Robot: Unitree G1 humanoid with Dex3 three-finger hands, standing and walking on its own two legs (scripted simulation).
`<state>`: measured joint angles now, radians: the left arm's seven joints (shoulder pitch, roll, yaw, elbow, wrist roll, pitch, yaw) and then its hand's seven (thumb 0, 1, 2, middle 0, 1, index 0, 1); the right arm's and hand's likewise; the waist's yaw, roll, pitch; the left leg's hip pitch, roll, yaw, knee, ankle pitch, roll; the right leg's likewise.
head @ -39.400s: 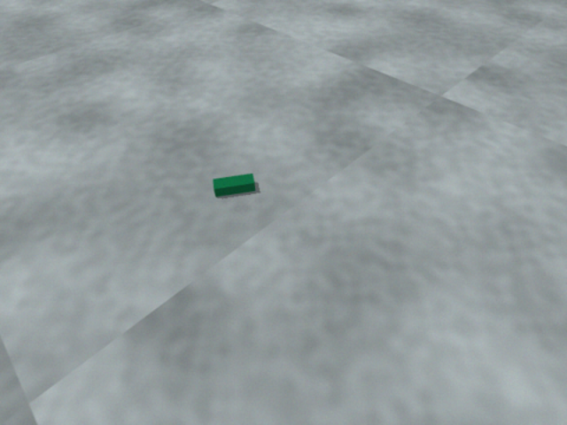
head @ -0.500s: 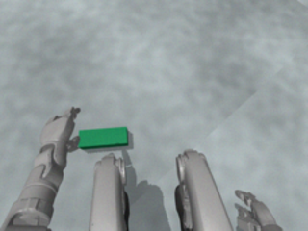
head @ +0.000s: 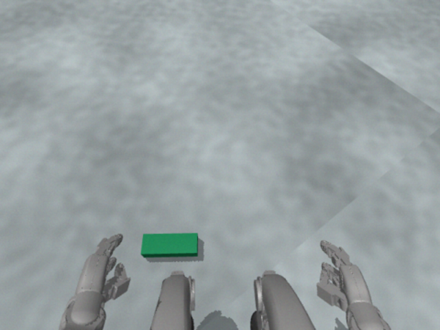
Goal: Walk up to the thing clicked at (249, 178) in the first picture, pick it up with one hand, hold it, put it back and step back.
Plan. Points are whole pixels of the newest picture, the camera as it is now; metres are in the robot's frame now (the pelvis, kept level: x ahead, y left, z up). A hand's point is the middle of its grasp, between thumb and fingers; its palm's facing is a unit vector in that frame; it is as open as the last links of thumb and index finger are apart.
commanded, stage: home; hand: left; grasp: from above
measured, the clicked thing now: (170, 245) +0.42 +0.18 -0.58
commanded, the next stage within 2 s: none
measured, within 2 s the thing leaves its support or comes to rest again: neither
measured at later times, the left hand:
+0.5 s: hand (97, 282) +0.21 +0.19 +0.06, palm faces +0.09 -0.98 -0.19, open 7.4 cm
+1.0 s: hand (98, 288) +0.20 +0.19 +0.05, palm faces +0.08 -0.98 -0.19, open 7.4 cm
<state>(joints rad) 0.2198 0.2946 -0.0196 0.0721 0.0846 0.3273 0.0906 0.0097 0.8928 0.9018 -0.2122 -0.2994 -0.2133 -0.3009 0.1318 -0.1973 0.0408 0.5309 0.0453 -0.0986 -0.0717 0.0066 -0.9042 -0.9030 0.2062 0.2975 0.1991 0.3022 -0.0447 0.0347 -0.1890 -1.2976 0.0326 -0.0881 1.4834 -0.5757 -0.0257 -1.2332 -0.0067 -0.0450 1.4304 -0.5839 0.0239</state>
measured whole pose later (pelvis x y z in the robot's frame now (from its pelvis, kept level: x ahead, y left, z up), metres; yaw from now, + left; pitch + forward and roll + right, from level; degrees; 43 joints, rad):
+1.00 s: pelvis +0.05 +0.00 +0.10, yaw +2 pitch +10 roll -3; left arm 0.50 0.22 0.03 -0.14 -0.06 0.46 0.02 0.01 0.90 0.90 -0.20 -0.30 -0.21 -0.30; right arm 0.30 -0.21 0.04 0.54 0.00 -0.23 -0.17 0.01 -0.90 -0.90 0.21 0.30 0.20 0.30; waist -0.04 0.05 -0.16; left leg -0.72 0.03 -0.07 1.02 -0.48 -0.02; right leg -0.64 -0.01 -0.05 0.95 -0.48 0.03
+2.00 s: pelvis +0.05 +0.00 +0.10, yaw +2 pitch +10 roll -3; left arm 0.51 0.22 0.03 -0.14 -0.06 0.46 0.02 0.01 0.90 0.90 -0.20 -0.30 -0.21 -0.30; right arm 0.29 -0.22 0.03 0.54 0.01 -0.23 -0.18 0.01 -0.90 -0.90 0.21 0.30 0.20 0.30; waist -0.04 0.04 -0.16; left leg -0.72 0.04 -0.07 1.03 -0.50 -0.02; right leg -0.65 -0.01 -0.05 0.96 -0.49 0.03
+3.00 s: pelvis +0.05 +0.02 +0.16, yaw +2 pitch -3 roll -1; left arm 0.23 0.28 0.04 1.03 0.03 0.03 0.03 0.01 0.90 0.90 -0.20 -0.30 -0.21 -0.30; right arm 0.18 -0.26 -0.04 1.03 -0.04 0.00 -0.02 0.01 -0.90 -0.90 0.21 0.30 0.20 0.30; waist 0.03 -0.01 0.07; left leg -0.21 -0.02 -0.02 0.53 -0.27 0.02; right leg -0.16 -0.07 -0.01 0.48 -0.27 0.06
